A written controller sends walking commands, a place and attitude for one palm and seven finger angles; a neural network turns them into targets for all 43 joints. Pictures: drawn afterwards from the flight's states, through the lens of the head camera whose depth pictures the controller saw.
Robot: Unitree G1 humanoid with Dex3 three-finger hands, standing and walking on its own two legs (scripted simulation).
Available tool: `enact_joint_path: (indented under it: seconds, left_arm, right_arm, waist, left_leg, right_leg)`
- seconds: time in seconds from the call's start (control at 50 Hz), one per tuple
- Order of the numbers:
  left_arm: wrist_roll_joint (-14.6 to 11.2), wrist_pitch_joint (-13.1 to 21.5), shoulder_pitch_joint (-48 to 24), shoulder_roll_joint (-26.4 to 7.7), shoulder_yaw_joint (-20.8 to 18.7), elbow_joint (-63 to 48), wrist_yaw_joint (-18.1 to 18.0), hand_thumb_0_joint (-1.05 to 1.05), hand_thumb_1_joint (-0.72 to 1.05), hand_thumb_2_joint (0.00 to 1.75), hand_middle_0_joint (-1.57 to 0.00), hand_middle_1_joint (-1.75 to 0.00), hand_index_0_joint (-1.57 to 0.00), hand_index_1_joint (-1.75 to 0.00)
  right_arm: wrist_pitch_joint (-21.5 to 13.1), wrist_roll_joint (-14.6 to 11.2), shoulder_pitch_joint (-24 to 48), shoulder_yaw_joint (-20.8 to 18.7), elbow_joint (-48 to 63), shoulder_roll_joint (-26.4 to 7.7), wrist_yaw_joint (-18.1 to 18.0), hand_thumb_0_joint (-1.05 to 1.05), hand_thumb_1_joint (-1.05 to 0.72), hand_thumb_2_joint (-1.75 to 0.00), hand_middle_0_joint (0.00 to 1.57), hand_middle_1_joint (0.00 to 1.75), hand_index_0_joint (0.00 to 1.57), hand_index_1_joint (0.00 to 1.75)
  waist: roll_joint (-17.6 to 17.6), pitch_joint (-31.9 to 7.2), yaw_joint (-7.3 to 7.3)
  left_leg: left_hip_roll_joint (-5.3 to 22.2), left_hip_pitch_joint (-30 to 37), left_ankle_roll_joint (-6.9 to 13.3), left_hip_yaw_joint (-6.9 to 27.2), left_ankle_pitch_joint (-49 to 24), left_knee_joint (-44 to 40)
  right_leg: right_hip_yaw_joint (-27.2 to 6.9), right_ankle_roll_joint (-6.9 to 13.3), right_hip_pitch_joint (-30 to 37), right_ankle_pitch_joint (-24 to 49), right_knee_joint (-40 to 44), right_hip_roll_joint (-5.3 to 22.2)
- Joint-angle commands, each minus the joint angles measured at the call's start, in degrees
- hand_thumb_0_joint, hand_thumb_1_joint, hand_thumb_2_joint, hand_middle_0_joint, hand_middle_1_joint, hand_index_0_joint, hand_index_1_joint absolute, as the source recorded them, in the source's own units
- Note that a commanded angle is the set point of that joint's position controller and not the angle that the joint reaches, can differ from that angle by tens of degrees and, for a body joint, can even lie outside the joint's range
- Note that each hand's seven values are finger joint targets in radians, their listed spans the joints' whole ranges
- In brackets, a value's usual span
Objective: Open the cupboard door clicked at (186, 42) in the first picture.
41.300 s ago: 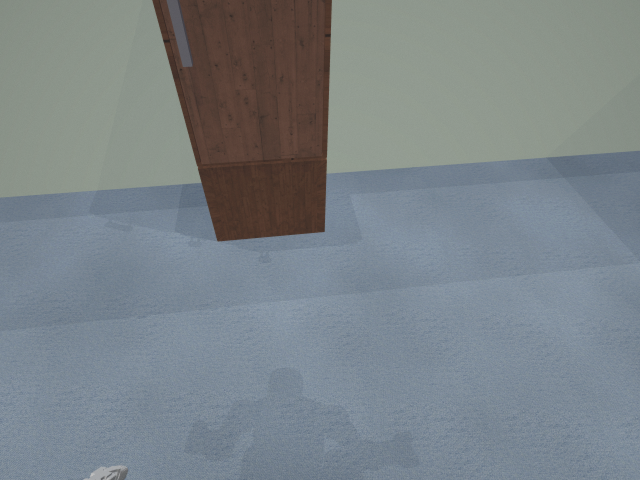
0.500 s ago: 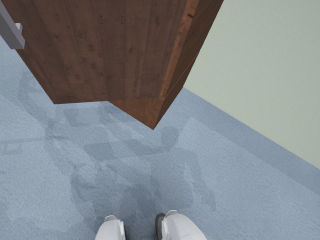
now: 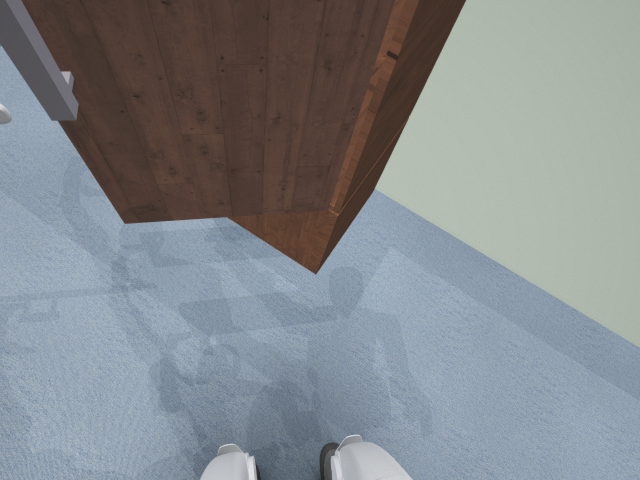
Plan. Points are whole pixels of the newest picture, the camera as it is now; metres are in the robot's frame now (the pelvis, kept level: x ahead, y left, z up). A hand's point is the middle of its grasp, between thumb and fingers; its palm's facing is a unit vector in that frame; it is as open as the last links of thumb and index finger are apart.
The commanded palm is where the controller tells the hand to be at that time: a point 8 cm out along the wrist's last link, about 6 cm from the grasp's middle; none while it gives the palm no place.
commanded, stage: slide the fingers in behind the handle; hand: left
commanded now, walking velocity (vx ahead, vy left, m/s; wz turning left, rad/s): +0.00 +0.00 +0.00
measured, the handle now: (28, 30) +0.58 +0.25 +0.15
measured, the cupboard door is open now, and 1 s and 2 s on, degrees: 41 41 41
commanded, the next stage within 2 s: close the thumb around the handle in 1.36 s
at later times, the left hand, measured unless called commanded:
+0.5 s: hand out of the picture +0.52 +0.26 +0.15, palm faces +0.04 -1.00 +0.01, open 14.0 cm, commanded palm +0.51 +0.29 +0.14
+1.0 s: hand (43, 62) +0.53 +0.22 +0.15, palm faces +0.03 -1.00 +0.01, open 14.0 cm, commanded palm +0.51 +0.26 +0.14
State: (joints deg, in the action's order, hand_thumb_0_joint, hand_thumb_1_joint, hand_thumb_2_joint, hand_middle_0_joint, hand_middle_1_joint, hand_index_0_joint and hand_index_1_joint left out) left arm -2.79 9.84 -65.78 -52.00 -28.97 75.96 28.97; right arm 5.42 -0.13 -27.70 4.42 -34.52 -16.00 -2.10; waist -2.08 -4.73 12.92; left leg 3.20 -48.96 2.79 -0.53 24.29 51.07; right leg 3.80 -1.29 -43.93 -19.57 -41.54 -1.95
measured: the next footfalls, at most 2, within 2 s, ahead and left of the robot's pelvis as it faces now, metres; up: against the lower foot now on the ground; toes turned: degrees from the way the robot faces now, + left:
none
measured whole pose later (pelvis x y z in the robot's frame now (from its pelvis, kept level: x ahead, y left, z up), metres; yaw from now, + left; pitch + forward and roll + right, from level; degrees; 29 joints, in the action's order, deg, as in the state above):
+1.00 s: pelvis -0.01 -0.02 +0.01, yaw +1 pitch +19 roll -4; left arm -3.9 12.4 -63.3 -42.6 -25.9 75.0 21.2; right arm 3.6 -0.2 -26.9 2.9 -36.3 -16.6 -1.7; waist -2.2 -4.4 12.5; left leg 3.2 -44.8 1.6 -0.7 22.8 48.4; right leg 3.6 0.0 -41.1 -19.4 -41.4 -2.0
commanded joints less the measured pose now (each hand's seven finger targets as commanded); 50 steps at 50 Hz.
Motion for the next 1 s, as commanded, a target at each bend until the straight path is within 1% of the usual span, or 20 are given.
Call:
enact_joint_path:
  seconds: [0.0, 0.02, 0.06, 0.1, 0.14, 0.18, 0.2, 0.28, 0.3, 0.38, 0.42, 0.5, 0.54, 0.6, 0.64, 0.7, 0.74, 0.8, 0.92, 0.98]
  left_arm:
    - [-1.95, 4.01, -23.38, -13.72, -0.96, -14.18, -1.22, 0.0, -0.5, 0.3, -0.3, -1.2, -0.3, -1.2]
    - [-2.09, 3.92, -22.63, -14.32, -1.83, -12.86, -1.52, 0.0, -0.5, 0.3, -0.3, -1.2, -0.3, -1.2]
    - [-1.8, 4.05, -22.77, -13.58, -0.85, -13.16, -1.95, 0.0, -0.5, 0.3, -0.3, -1.2, -0.3, -1.2]
    - [-1.66, 4.87, -22.51, -14.79, -2.1, -14.95, -2.58, 0.0, -0.5, 0.3, -0.3, -1.2, -0.3, -1.2]
    - [-1.63, 4.9, -22.38, -13.95, -1.27, -13.55, -2.84, 0.0, -0.5, 0.3, -0.3, -1.2, -0.3, -1.2]
    - [-2.11, 5.25, -23.99, -12.36, -0.17, -13.82, -2.81, 0.0, -0.5, 0.3, -0.3, -1.2, -0.3, -1.2]
    - [-1.74, 5.35, -23.3, -14.23, -1.21, -13.27, -2.87, 0.0, -0.5, 0.3, -0.3, -1.2, -0.3, -1.2]
    - [-2.4, 5.83, -23.71, -11.99, 0.04, -14.0, -3.08, 0.0, -0.5, 0.3, -0.3, -1.2, -0.3, -1.2]
    - [-2.34, 5.9, -24.22, -13.05, -0.74, -14.22, -3.16, 0.0, -0.5, 0.3, -0.3, -1.2, -0.3, -1.2]
    - [-2.12, 5.24, -24.33, -11.89, 0.7, -11.97, -3.45, 0.0, -0.5, 0.3, -0.3, -1.2, -0.3, -1.2]
    - [-1.67, 5.54, -24.65, -14.45, -0.86, -12.5, -3.74, 0.0, -0.5, 0.3, -0.3, -1.2, -0.3, -1.2]
    - [-2.55, 6.4, -23.89, -10.25, 0.87, -14.75, -3.88, 0.0, -0.5, 0.3, -0.3, -1.2, -0.3, -1.2]
    - [-3.09, 5.72, -22.52, -10.03, 0.55, -12.6, -3.93, 0.0, -0.5, 0.3, -0.3, -1.2, -0.3, -1.2]
    - [-2.37, 5.17, -24.18, -10.93, 0.63, -11.57, -4.62, 0.0, -0.5, 0.3, -0.3, -1.2, -0.3, -1.2]
    - [-1.95, 5.57, -23.41, -13.19, -1.19, -13.03, -5.28, 0.0, -0.5, 0.3, -0.3, -1.2, -0.3, -1.2]
    - [-2.29, 6.52, -22.52, -9.1, 0.93, -14.1, -5.68, 0.0, -0.5, 0.3, -0.3, -1.2, -0.3, -1.2]
    - [-2.76, 6.31, -23.51, -8.53, 1.12, -12.97, -5.88, 0.0, -0.5, 0.3, -0.3, -1.2, -0.3, -1.2]
    - [-2.53, 6.5, -22.78, -9.63, -0.23, -14.32, -6.33, 0.0, -0.5, 0.3, -0.3, -1.2, -0.3, -1.2]
    - [-2.18, 6.49, -24.19, -6.06, 2.1, -13.58, -7.87, 0.0, -0.5, 0.3, -0.3, -1.2, -0.3, -1.2]
    - [-2.18, 7.17, -24.14, -5.82, 1.55, -15.05, -8.83, 0.0, -0.5, 0.3, -0.3, -1.2, -0.3, -1.2]
  right_arm:
    - [-0.12, 0.29, -12.39, -5.01, 1.13, -12.82, -0.74, 0.0, -0.9, -0.9, 0.2, 0.3, 0.2, 0.3]
    - [-0.14, 0.29, -12.41, -4.99, 1.01, -12.88, -0.75, 0.0, -0.9, -0.9, 0.2, 0.3, 0.2, 0.3]
    - [-0.28, 0.14, -11.83, -4.94, 1.22, -12.8, -0.72, 0.0, -0.9, -0.9, 0.2, 0.3, 0.2, 0.3]
    - [-0.36, 0.2, -11.62, -4.95, 1.33, -12.7, -0.64, 0.0, -0.9, -0.9, 0.2, 0.3, 0.2, 0.3]
    - [-0.25, 0.02, -11.4, -4.96, 1.25, -12.68, -0.67, 0.0, -0.9, -0.9, 0.2, 0.3, 0.2, 0.3]
    - [-0.5, -0.09, -10.94, -4.87, 1.14, -12.57, -0.94, 0.0, -0.9, -0.9, 0.2, 0.3, 0.2, 0.3]
    - [-0.45, -0.2, -10.84, -4.84, 1.11, -12.75, -1.1, 0.0, -0.9, -0.9, 0.2, 0.3, 0.2, 0.3]
    - [-0.85, -0.25, -10.77, -4.85, 1.0, -12.51, -1.17, 0.0, -0.9, -0.9, 0.2, 0.3, 0.2, 0.3]
    - [-0.88, -0.17, -10.51, -4.93, 0.84, -12.59, -1.21, 0.0, -0.9, -0.9, 0.2, 0.3, 0.2, 0.3]
    - [-1.15, -0.5, -10.01, -4.58, 0.93, -12.42, -1.37, 0.0, -0.9, -0.9, 0.2, 0.3, 0.2, 0.3]
    - [-1.31, -0.39, -10.41, -4.62, 0.9, -12.55, -1.48, 0.0, -0.9, -0.9, 0.2, 0.3, 0.2, 0.3]
    - [-1.45, -0.22, -10.44, -5.04, 0.63, -12.18, -1.1, 0.0, -0.9, -0.9, 0.2, 0.3, 0.2, 0.3]
    - [-1.44, -0.37, -10.13, -5.04, 0.59, -12.3, -1.11, 0.0, -0.9, -0.9, 0.2, 0.3, 0.2, 0.3]
    - [-1.62, -0.44, -10.18, -4.81, 0.46, -12.34, -1.35, 0.0, -0.9, -0.9, 0.2, 0.3, 0.2, 0.3]
    - [-1.77, -0.25, -10.54, -4.86, 0.68, -12.32, -1.23, 0.0, -0.9, -0.9, 0.2, 0.3, 0.2, 0.3]
    - [-1.82, -0.13, -10.42, -5.07, 0.59, -11.91, -0.88, 0.0, -0.9, -0.9, 0.2, 0.3, 0.2, 0.3]
    - [-1.84, -0.2, -10.43, -5.15, 0.28, -12.13, -0.92, 0.0, -0.9, -0.9, 0.2, 0.3, 0.2, 0.3]
    - [-2.05, -0.13, -10.55, -5.31, 0.42, -12.1, -0.8, 0.0, -0.9, -0.9, 0.2, 0.3, 0.2, 0.3]
    - [-2.16, 0.02, -10.42, -5.33, -0.1, -11.82, -0.66, 0.0, -0.9, -0.9, 0.2, 0.3, 0.2, 0.3]
    - [-2.35, 0.28, -10.78, -5.48, -0.09, -11.88, -0.48, 0.0, -0.9, -0.9, 0.2, 0.3, 0.2, 0.3]
  waist:
    - [-14.69, -27.37, -0.27]
    - [-12.66, -26.2, -0.31]
    - [-12.59, -25.51, -0.33]
    - [-14.52, -27.59, -1.23]
    - [-11.23, -25.4, -0.53]
    - [-11.4, -24.56, 0.25]
    - [-12.06, -25.05, -0.52]
    - [-11.95, -25.76, -0.12]
    - [-12.0, -26.72, -0.13]
    - [-10.43, -23.66, 0.39]
    - [-10.7, -25.93, -0.07]
    - [-13.58, -27.71, -0.36]
    - [-9.69, -25.3, 0.0]
    - [-9.13, -23.4, 0.27]
    - [-10.01, -25.89, -0.76]
    - [-10.92, -26.46, -0.57]
    - [-8.52, -24.38, 0.15]
    - [-9.79, -27.01, -0.81]
    - [-9.4, -24.14, 0.05]
    - [-10.32, -25.85, -0.42]
  left_leg:
    - [0.87, 35.03, -3.3, 6.77, -40.54, -3.94]
    - [0.68, 33.17, -2.9, 6.48, -38.81, -3.99]
    - [0.29, 31.34, -2.34, 5.79, -35.71, -4.41]
    - [0.23, 32.58, -2.6, 5.8, -37.65, -4.39]
    - [-0.02, 30.05, -1.94, 5.3, -34.42, -4.5]
    - [-0.3, 29.24, -1.44, 4.82, -32.13, -4.71]
    - [-0.32, 29.14, -1.67, 5.04, -31.91, -4.87]
    - [-0.52, 29.62, -1.33, 4.8, -31.37, -4.95]
    - [-0.38, 29.79, -1.34, 4.66, -30.87, -4.93]
    - [-1.0, 25.53, -0.63, 3.84, -26.58, -5.32]
    - [-0.96, 25.51, -0.64, 3.83, -26.91, -5.32]
    - [-0.69, 30.28, -1.24, 4.26, -30.48, -5.19]
    - [-0.83, 27.15, -0.74, 3.7, -27.58, -5.52]
    - [-1.09, 24.6, -0.42, 3.6, -25.02, -6.15]
    - [-1.17, 24.96, -0.5, 3.46, -25.97, -6.03]
    - [-0.9, 28.12, -0.9, 3.82, -28.58, -5.85]
    - [-0.94, 26.32, -0.69, 3.86, -26.28, -6.27]
    - [-1.06, 27.63, -0.76, 3.72, -27.77, -6.19]
    - [-0.92, 27.4, -0.9, 4.03, -26.88, -6.55]
    - [-0.89, 29.49, -1.1, 4.44, -28.97, -6.26]
  right_leg:
    - [0.85, 2.08, 0.58, 17.34, 2.12, -3.14]
    - [0.74, 2.02, 1.53, 17.61, 2.24, -3.09]
    - [0.32, 2.0, 2.76, 17.8, 2.4, -2.89]
    - [0.24, 2.16, 3.92, 18.83, 2.02, -2.81]
    - [0.02, 1.92, 4.82, 19.02, 2.35, -2.84]
    - [-0.24, 2.03, 5.35, 19.16, 2.57, -2.65]
    - [-0.26, 2.06, 5.44, 18.53, 2.45, -2.54]
    - [-0.6, 2.11, 6.17, 19.1, 2.65, -2.49]
    - [-0.69, 1.88, 6.36, 19.13, 2.67, -2.39]
    - [-1.12, 1.87, 7.58, 18.53, 3.04, -2.18]
    - [-1.46, 1.75, 9.2, 19.41, 2.86, -2.08]
    - [-1.09, 1.99, 7.38, 19.78, 2.87, -2.25]
    - [-1.31, 1.65, 8.44, 19.47, 3.45, -2.23]
    - [-1.49, 1.6, 8.92, 18.58, 3.61, -1.96]
    - [-1.76, 1.71, 10.66, 19.58, 3.27, -1.9]
    - [-1.32, 1.88, 9.02, 20.04, 3.07, -2.14]
    - [-1.36, 1.66, 9.09, 19.0, 3.54, -2.12]
    - [-1.48, 1.81, 10.12, 20.13, 3.15, -2.0]
    - [-1.21, 1.79, 8.23, 18.62, 3.37, -1.91]
    - [-1.1, 2.12, 7.8, 18.72, 2.92, -2.0]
